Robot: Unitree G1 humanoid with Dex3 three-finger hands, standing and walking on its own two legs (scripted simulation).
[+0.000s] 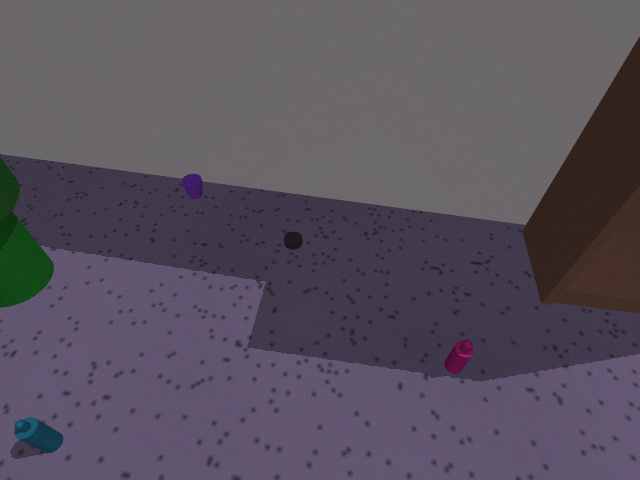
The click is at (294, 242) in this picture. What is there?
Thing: low tin
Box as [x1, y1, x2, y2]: [284, 232, 301, 249]
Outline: 284,236 284,243 288,248 294,249 300,246 301,236 297,232 289,232
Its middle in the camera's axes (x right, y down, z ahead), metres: -0.11 -0.01 +1.65
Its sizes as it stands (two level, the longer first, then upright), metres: 0.075 0.075 0.029
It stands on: the floor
